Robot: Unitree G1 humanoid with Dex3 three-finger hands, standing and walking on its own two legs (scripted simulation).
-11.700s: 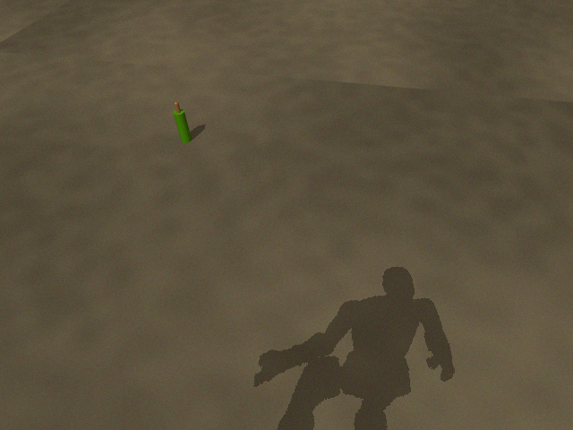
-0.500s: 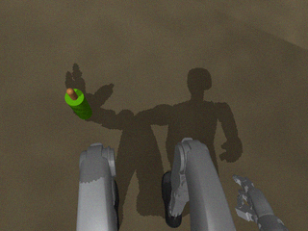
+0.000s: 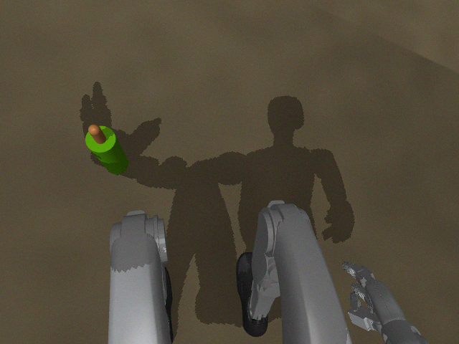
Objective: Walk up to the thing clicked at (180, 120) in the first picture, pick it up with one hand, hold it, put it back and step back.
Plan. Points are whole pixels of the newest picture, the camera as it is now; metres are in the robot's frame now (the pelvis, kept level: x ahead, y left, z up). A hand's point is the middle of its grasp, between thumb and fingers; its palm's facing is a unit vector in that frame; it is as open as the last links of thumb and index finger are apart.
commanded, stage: go down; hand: left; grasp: from the side
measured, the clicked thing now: (107, 148) +0.49 +0.24 -0.27
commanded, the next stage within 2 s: none
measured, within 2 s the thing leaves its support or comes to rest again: neither
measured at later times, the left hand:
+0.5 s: hand out of the picture +0.40 +0.42 +0.01, palm faces +0.16 -0.98 -0.08, open 17.5 cm
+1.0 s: hand out of the picture +0.41 +0.42 +0.02, palm faces +0.14 -0.99 -0.06, open 17.5 cm
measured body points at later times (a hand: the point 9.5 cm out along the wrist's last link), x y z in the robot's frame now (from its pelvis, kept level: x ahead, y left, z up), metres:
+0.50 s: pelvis +0.00 +0.00 -0.01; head +0.21 +0.08 +0.38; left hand +0.38 +0.47 +0.02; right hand +0.14 -0.28 -0.10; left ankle +0.08 +0.12 -0.36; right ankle +0.10 -0.12 -0.36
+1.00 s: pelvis +0.00 +0.00 -0.01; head +0.22 +0.08 +0.38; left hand +0.39 +0.47 +0.03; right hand +0.15 -0.28 -0.10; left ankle +0.08 +0.12 -0.36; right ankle +0.10 -0.12 -0.36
